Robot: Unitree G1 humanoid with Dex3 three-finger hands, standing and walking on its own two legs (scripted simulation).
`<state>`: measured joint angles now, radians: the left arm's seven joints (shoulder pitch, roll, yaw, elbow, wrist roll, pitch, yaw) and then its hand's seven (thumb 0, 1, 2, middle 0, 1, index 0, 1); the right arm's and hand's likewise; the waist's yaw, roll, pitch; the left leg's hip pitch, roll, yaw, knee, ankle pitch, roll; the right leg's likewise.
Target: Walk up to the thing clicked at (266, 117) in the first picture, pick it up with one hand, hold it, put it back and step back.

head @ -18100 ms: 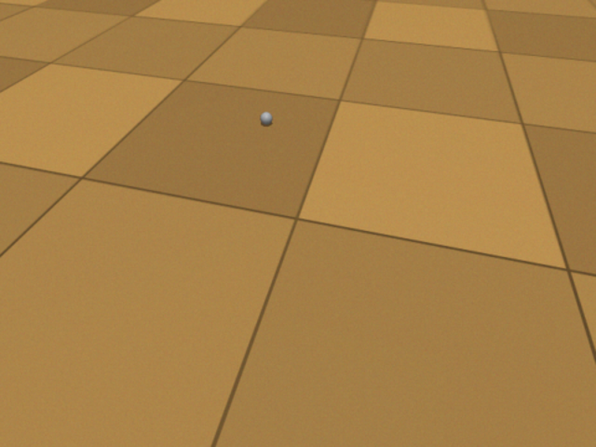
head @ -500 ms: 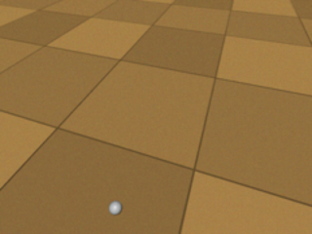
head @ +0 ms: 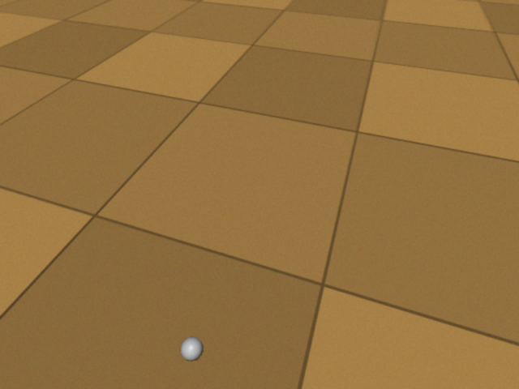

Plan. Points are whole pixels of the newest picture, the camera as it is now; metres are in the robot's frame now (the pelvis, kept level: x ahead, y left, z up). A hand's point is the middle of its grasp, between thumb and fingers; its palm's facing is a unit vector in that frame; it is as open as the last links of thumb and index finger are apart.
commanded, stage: stand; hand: left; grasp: from above
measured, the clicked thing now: (191, 348) +0.42 +0.29 -0.74
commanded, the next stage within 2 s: rise first in 0.54 s
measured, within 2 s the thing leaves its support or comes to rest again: neither
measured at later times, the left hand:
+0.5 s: hand out of the picture +0.07 +0.26 -0.16, palm faces -0.03 -0.94 -0.34, open 7.4 cm
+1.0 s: hand out of the picture +0.15 +0.26 -0.18, palm faces -0.06 -0.92 -0.39, open 11.1 cm
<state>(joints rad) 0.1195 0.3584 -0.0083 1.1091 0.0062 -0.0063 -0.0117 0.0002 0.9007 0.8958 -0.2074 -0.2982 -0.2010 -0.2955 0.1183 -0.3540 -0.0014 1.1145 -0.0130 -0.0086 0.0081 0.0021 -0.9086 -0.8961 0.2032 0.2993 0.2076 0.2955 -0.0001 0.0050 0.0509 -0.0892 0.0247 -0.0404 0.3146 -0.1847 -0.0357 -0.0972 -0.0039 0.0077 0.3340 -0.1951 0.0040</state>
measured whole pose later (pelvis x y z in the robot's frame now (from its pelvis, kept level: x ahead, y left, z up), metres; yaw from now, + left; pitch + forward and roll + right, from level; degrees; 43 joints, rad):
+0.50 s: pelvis +0.00 +0.00 +0.00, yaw +0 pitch -2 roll +0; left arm 0.13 0.36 -0.01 1.11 0.00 -0.01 -0.01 0.00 0.90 0.90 -0.21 -0.30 -0.20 -0.30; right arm 0.13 -0.35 0.00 1.12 -0.01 -0.01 0.01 0.00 -0.91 -0.90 0.20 0.30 0.21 0.30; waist 0.00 0.00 0.06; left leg -0.09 0.02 -0.04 0.32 -0.19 -0.03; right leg -0.10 -0.01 0.01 0.33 -0.20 0.01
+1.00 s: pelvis -0.01 +0.01 -0.03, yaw -1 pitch +8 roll +0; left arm 0.01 0.32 0.15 0.91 0.15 0.10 -0.02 0.00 0.10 0.94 -0.08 -0.95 -0.10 -0.92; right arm 0.24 -0.24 -0.03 0.71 0.02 -0.05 -0.01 0.00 -0.92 -0.90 0.20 0.30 0.21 0.30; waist -0.03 0.01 -0.04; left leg -0.51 0.01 -0.03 0.72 -0.35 -0.02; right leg -0.51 0.00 0.02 0.71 -0.34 0.02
